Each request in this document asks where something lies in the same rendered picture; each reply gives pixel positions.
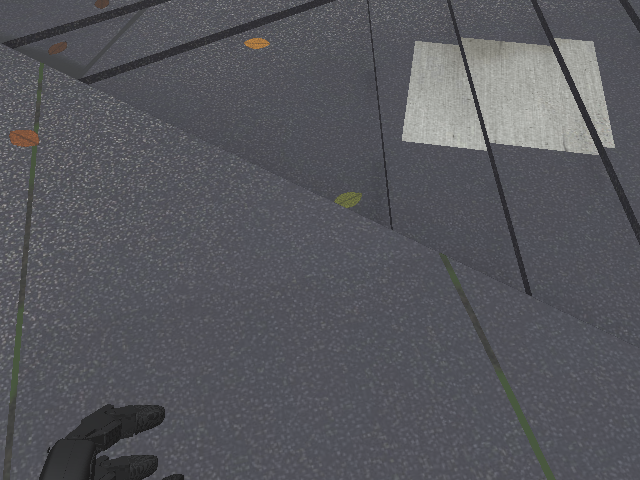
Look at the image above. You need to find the robot left hand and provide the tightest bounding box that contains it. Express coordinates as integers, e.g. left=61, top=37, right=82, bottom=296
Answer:
left=39, top=404, right=184, bottom=480

